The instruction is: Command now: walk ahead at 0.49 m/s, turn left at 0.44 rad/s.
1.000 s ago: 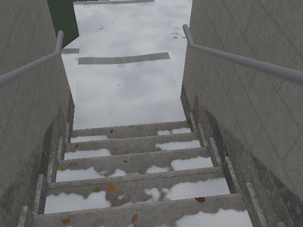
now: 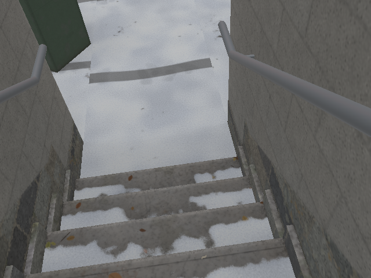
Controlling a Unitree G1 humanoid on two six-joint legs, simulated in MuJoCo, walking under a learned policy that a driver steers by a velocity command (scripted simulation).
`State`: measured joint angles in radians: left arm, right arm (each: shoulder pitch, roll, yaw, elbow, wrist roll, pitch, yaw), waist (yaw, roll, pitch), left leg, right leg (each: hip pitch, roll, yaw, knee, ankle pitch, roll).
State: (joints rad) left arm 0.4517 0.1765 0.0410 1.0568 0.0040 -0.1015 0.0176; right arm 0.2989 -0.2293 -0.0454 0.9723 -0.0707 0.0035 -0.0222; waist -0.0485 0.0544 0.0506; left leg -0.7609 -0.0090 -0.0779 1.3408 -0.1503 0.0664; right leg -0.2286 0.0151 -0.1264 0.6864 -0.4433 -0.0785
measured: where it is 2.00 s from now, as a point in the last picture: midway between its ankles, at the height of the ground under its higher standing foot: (182, 220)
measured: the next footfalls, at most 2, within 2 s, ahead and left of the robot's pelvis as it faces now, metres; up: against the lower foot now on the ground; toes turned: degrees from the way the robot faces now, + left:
left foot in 0.34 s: +0.29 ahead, +0.06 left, -0.17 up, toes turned +12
right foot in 0.88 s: +0.64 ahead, -0.02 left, -0.34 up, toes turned +16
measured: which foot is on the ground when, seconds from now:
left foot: up 0.00-0.32, down 0.34-0.90, up 0.92-1.00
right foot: down 0.00-0.32, up 0.34-0.86, down 0.88-1.00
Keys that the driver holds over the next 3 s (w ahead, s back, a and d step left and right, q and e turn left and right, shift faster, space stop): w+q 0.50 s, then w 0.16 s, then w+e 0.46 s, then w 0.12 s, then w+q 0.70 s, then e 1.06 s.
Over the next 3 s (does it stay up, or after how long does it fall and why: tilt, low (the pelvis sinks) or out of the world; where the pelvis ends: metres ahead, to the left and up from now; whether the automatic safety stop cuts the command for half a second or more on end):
stays up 1.32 0.19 -0.85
